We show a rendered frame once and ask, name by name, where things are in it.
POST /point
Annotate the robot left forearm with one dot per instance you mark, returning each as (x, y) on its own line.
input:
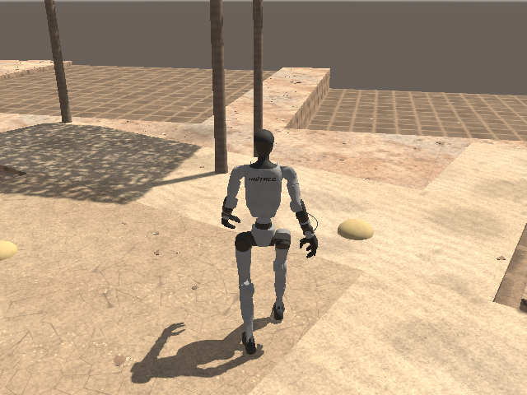
(226, 212)

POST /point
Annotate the robot left upper arm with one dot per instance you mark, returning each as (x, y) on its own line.
(234, 184)

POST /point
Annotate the robot left hand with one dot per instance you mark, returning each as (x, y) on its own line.
(227, 224)

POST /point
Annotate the left robot thigh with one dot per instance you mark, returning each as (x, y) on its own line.
(243, 246)

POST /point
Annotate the right robot shin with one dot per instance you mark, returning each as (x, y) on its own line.
(280, 285)

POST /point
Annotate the robot right upper arm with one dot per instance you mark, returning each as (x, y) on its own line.
(289, 174)

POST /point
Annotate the robot right forearm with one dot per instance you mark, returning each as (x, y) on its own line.
(304, 222)

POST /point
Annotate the robot right hand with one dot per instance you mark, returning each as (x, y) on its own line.
(313, 245)

